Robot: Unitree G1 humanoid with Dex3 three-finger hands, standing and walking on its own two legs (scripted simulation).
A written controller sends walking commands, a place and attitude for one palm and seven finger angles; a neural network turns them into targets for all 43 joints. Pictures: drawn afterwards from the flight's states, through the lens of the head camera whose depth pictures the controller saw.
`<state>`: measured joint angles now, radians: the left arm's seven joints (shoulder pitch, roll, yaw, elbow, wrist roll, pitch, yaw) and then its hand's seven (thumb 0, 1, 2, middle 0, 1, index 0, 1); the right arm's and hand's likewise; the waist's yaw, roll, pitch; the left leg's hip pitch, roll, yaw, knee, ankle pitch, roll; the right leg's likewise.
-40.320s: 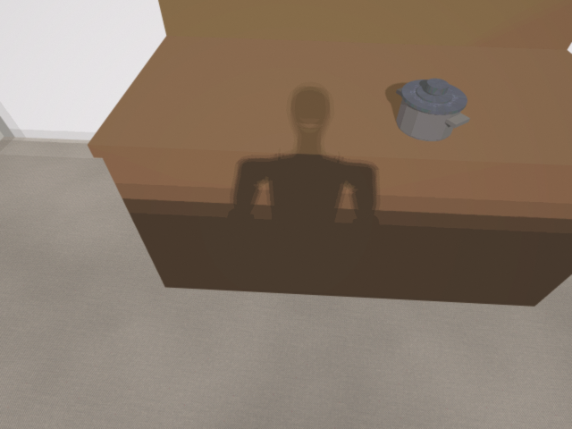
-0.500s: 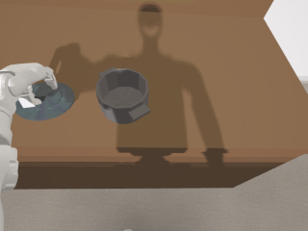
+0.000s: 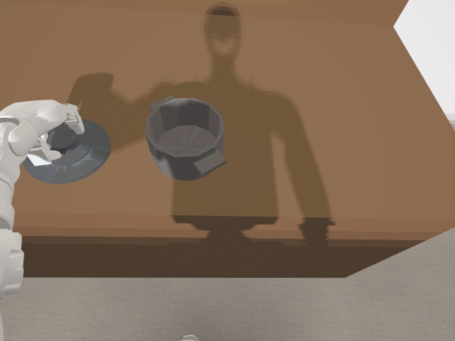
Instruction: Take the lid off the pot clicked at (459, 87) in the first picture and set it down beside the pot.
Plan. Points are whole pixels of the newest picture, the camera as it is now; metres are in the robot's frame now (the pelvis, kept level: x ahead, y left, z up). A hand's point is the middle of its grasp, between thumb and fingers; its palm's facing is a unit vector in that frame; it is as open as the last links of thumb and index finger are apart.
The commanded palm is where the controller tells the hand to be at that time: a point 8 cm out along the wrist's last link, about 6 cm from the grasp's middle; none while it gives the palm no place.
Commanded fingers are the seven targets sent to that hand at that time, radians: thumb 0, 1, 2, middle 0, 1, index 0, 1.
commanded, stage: open the fingers wide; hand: left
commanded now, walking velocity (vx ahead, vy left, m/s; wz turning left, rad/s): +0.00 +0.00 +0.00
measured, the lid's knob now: (63, 140) +0.48 +0.30 +0.02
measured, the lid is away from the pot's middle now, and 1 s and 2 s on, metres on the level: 0.23 0.23 0.23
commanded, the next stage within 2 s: raise the empty hand in 0.88 s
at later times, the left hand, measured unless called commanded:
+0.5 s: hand (46, 147) +0.44 +0.31 +0.05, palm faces -0.45 -0.07 -0.89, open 10.0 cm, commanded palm +0.47 +0.30 +0.11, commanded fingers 0.00 0.03 0.67 -0.39 -0.89 -0.37 -0.88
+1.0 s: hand (45, 146) +0.44 +0.31 +0.05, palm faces -0.43 -0.08 -0.90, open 11.1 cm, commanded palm +0.47 +0.30 +0.11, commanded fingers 0.00 -0.04 0.70 -0.37 -0.82 -0.37 -0.82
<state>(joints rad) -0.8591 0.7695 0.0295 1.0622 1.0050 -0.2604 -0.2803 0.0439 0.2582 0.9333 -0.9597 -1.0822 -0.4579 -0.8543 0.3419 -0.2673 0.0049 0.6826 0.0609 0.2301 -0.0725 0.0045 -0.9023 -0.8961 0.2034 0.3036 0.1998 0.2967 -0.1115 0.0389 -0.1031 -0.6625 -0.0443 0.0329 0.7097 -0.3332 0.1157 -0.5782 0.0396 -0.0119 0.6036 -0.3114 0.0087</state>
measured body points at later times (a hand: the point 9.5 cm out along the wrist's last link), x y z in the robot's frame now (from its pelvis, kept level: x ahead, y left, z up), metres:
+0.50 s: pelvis -0.01 +0.01 +0.00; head +0.08 +0.03 +0.44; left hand +0.46 +0.31 +0.10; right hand +0.00 -0.27 -0.12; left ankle +0.00 +0.04 -0.72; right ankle -0.02 -0.14 -0.72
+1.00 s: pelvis -0.01 +0.01 +0.00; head +0.07 +0.04 +0.44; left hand +0.46 +0.31 +0.10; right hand +0.01 -0.26 -0.12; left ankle +0.00 +0.04 -0.72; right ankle -0.02 -0.14 -0.72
